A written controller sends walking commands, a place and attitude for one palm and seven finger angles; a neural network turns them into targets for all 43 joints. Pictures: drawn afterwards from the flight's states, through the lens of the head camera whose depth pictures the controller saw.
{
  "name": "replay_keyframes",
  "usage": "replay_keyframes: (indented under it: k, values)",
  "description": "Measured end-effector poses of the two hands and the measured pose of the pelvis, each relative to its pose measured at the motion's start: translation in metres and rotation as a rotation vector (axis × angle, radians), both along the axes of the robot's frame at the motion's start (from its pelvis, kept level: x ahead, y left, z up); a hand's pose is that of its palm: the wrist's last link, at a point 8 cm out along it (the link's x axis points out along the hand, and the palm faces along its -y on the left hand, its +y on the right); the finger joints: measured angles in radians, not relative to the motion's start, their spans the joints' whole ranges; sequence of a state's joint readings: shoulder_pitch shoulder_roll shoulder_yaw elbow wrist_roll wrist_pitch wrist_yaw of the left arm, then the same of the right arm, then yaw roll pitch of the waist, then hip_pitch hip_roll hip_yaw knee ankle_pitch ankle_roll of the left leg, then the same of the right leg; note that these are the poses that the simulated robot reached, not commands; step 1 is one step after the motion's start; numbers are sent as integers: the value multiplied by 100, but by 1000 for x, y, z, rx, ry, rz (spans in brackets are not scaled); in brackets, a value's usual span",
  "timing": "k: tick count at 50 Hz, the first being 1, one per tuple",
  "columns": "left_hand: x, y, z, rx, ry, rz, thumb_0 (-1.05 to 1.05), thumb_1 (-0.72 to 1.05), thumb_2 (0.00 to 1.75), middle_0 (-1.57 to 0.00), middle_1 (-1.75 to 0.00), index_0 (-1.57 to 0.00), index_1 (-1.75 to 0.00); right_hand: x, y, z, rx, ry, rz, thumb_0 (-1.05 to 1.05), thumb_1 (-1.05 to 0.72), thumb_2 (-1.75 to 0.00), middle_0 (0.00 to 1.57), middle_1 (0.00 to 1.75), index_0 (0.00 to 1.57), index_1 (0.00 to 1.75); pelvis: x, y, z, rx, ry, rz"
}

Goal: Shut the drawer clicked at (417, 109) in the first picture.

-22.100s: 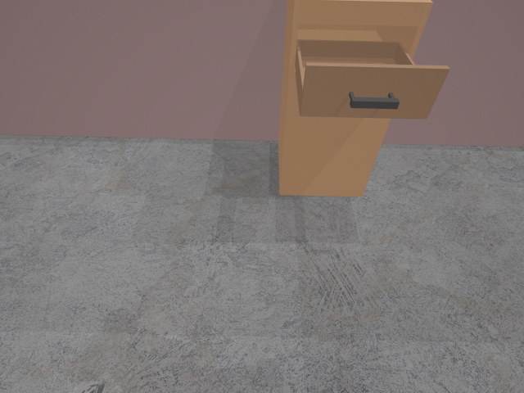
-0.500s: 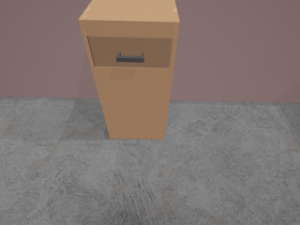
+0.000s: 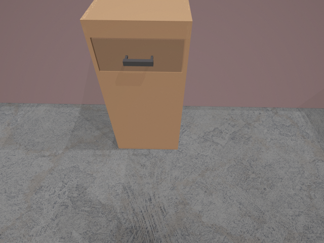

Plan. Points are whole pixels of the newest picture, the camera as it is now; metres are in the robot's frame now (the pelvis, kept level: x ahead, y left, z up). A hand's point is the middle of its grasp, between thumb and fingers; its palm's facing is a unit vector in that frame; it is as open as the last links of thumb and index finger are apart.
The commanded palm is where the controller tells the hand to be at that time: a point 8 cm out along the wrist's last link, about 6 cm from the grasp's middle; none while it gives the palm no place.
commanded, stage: look to check the result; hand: left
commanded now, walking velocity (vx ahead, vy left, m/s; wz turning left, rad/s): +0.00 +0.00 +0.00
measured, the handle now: (138, 60) +0.83 +0.15 +0.00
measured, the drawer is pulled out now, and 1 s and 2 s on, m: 0.00 0.00 0.00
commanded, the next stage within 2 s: stand and wait in 0.02 s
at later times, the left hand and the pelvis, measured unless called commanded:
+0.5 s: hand out of the picture +0.00 +0.15 -0.18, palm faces +0.05 -0.98 -0.17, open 7.4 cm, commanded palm none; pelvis +0.01 -0.01 +0.00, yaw +0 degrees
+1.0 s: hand out of the picture +0.00 +0.15 -0.18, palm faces +0.06 -0.98 -0.17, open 7.4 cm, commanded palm none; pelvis +0.02 -0.01 +0.00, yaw +0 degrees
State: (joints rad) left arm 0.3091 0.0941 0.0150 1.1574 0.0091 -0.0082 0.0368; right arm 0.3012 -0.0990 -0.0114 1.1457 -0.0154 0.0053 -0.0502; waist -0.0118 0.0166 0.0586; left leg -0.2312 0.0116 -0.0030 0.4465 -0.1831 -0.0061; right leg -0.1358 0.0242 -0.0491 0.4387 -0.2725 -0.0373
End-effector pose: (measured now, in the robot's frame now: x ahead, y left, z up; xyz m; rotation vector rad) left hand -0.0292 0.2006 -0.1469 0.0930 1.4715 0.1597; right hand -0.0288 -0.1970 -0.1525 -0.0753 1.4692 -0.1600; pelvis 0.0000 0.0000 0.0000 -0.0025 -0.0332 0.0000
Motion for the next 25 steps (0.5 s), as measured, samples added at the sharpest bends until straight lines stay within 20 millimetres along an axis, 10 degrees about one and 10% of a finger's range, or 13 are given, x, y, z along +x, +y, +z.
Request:
replay_keyframes:
  k: [25]
  values:
    - [21, -3, 2, 12, -20, -4, 1, 91, 90, -20, -30, -19, -30, 16, -14, 1, -14, 0, 6, 0, -91, -90, 19, 30, 20, 29, 14, -8, 1, 3, -2, 0]
